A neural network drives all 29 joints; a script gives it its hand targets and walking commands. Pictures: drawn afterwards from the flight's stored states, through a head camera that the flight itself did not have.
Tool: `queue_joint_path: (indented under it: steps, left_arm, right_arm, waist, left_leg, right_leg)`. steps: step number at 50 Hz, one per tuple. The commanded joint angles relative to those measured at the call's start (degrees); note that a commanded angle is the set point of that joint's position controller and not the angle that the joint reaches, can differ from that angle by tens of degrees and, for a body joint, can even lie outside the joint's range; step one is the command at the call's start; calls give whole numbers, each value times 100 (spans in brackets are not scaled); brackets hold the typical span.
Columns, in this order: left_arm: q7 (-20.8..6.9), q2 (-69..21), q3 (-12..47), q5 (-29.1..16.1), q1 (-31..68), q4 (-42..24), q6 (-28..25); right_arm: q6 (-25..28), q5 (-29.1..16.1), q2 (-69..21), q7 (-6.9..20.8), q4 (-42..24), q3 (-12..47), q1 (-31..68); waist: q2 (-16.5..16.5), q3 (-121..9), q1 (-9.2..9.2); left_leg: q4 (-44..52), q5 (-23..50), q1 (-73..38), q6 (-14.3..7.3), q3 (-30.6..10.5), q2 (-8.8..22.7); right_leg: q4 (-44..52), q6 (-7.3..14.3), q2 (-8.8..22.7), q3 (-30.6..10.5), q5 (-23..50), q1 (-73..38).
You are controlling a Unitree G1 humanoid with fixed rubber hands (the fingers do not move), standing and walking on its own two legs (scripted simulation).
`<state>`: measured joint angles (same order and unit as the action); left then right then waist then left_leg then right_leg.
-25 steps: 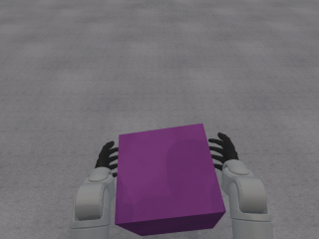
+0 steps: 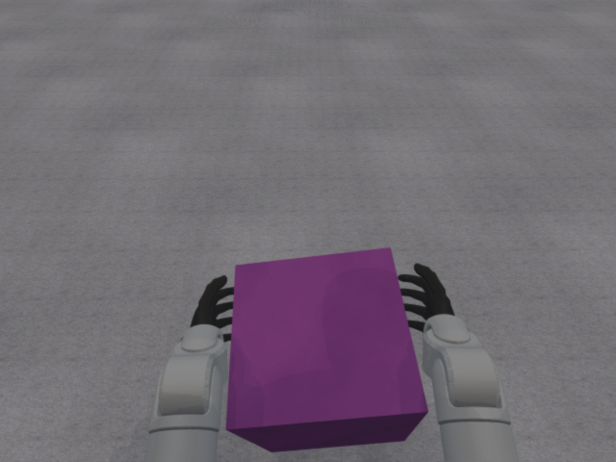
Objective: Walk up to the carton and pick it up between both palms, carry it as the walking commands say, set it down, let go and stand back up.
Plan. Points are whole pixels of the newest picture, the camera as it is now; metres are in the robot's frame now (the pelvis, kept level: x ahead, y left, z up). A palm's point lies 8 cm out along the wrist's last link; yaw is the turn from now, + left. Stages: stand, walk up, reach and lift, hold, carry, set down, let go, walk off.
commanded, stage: carry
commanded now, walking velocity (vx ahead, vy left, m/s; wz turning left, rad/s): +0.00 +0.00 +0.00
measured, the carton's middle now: (325, 359) +0.28 -0.01 -0.05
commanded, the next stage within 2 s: hold in 0.96 s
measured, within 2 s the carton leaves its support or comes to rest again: neither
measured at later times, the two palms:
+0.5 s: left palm (203, 330) +0.28 +0.15 +0.04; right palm (429, 324) +0.29 -0.14 +0.04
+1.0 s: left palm (203, 328) +0.29 +0.15 +0.04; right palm (429, 327) +0.28 -0.14 +0.04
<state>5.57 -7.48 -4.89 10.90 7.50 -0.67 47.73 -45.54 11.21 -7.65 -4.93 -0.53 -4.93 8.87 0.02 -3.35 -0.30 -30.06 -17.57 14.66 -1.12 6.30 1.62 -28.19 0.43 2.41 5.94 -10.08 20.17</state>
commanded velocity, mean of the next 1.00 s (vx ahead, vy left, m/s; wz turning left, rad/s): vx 0.00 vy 0.00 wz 0.00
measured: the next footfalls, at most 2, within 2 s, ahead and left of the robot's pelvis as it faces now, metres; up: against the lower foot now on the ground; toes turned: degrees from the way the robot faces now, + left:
none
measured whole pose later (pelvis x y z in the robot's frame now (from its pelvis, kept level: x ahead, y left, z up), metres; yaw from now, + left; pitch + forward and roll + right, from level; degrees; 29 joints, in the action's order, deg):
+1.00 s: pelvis +0.01 +0.01 +0.00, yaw -1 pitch +0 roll -1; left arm 5.0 -7.7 -5.5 12.0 9.0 6.7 41.4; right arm -40.9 13.0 -7.6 -4.5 6.7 -6.5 8.9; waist -0.2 -2.5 0.0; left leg -29.5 -18.1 11.2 -2.5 6.7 1.3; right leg -27.1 -0.7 2.0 4.0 -9.6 16.8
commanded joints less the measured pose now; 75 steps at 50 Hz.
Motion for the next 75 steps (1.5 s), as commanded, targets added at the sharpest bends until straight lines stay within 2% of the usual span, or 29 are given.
queue_joint_path:
  steps: [1, 15, 48, 49, 50, 51, 52, 53, 54, 56, 58, 60, 64, 65, 67, 71, 75]
  left_arm:
    - [-1198, -4078, 2908, -1346, 2340, -613, -376]
    - [-1276, -4152, 2861, -1241, 2434, -181, -606]
    - [-1347, -4297, 2811, -1132, 2382, 366, -834]
    - [-1416, -5072, 3195, -1433, 2241, 129, -906]
    - [-1408, -5072, 3199, -1344, 2148, 112, -964]
    - [-1367, -5101, 3051, -1202, 1974, 216, -997]
    - [-1365, -5122, 3107, -1194, 1905, 235, -1007]
    - [-1403, -5102, 3126, -1173, 2195, 391, -1011]
    - [-1451, -5113, 3083, -1152, 2329, 498, -1016]
    - [-1562, -5203, 3216, -1259, 2599, 567, -1013]
    - [-1631, -5293, 3117, -1188, 2998, 872, -974]
    - [-1700, -5330, 2878, -1099, 3218, 1197, -986]
    - [-1822, -5297, 2407, -911, 3594, 1655, -983]
    - [-1833, -5315, 1896, -890, 3290, 1539, -921]
    - [-1903, -5184, 1561, -682, 3355, 2040, -846]
    - [-2163, -5115, 1286, -542, 4170, 2507, -1011]
    - [-2252, -4959, 862, -278, 4614, 2911, -1284]
  right_arm:
    - [122, -1253, -4465, 1114, -176, 2771, 1826]
    - [364, -1197, -4424, 1226, 182, 2680, 2000]
    - [637, -1219, -4373, 1346, 395, 2707, 2291]
    - [636, -1186, -4923, 1405, 157, 3052, 1972]
    - [723, -1173, -4882, 1438, 221, 2989, 1930]
    - [775, -1220, -4786, 1510, 191, 3078, 2049]
    - [790, -1220, -4662, 1540, 40, 3139, 2112]
    - [794, -1146, -4457, 1570, 73, 2979, 2366]
    - [782, -1121, -4370, 1597, 71, 2941, 2492]
    - [714, -1030, -4416, 1572, 163, 2762, 2542]
    - [629, -955, -4440, 1626, 487, 2555, 2803]
    - [541, -913, -4629, 1679, 769, 2421, 3036]
    - [399, -853, -5021, 1748, 1277, 2208, 3455]
    - [367, -1184, -5195, 1886, 1324, 2222, 3082]
    - [326, -1038, -5037, 1868, 1605, 1932, 3305]
    - [494, -777, -5312, 1802, 2018, 1505, 3881]
    - [713, -619, -5522, 1768, 2547, 1155, 4276]
  waist:
    - [-16, -1343, -1]
    - [-56, -1330, 0]
    - [-58, -1359, -4]
    - [-447, -1367, 157]
    - [-543, -1237, 127]
    - [-545, -1190, 274]
    - [-449, -1177, 188]
    - [-425, -1141, 32]
    - [-293, -1113, -41]
    - [-126, -1061, -379]
    - [-225, -758, -511]
    - [-127, -475, -460]
    - [37, -279, -287]
    - [18, -427, 32]
    - [82, -85, -52]
    - [107, -114, -208]
    - [228, -383, -89]
  left_leg:
    - [533, 1014, -116, -139, -509, 697]
    - [534, 1089, -86, -147, -515, 738]
    - [502, 1140, -60, -155, -508, 759]
    - [757, 3032, -816, -28, -1155, -325]
    - [766, 3665, -932, 4, -1309, -259]
    - [815, 3953, -1235, 37, -1350, -256]
    - [852, 4065, -1549, 55, -1355, -263]
    - [967, 3546, -1505, 44, -1386, -252]
    - [1076, 3159, -1526, 46, -1359, -265]
    - [1183, 2713, -1703, 44, -1285, -296]
    - [1395, 1770, -1357, 46, -1262, -287]
    - [1552, 1052, -882, -32, -1232, -281]
    - [1615, 416, -558, -129, -1134, -347]
    - [1605, 711, -541, -154, -1322, -416]
    - [1536, 443, -569, -160, -1223, -492]
    - [1313, -287, -301, -229, -1123, -580]
    - [1067, -254, -109, -260, -1037, -627]
  right_leg:
    - [210, 53, 581, -480, 1029, -898]
    - [140, 5, 549, -453, 991, -883]
    - [87, 5, 521, -479, 1053, -885]
    - [201, 68, -657, -1047, 2418, -2091]
    - [288, 79, -657, -1139, 2685, -2118]
    - [403, 92, -677, -1154, 2568, -2047]
    - [521, 79, -692, -1157, 2572, -1964]
    - [605, 94, -709, -1154, 2231, -2035]
    - [668, 105, -722, -1081, 1966, -2046]
    - [822, 86, -711, -1018, 1811, -2014]
    - [868, 96, -743, -891, 1256, -2118]
    - [889, 45, -753, -854, 912, -2401]
    - [962, -8, -720, -919, 445, -2643]
    - [905, -23, -713, -844, 565, -2315]
    - [1020, -23, -657, -931, 227, -2184]
    - [1008, -50, -579, -1103, -626, -2163]
    - [859, -84, -546, -1132, -773, -2098]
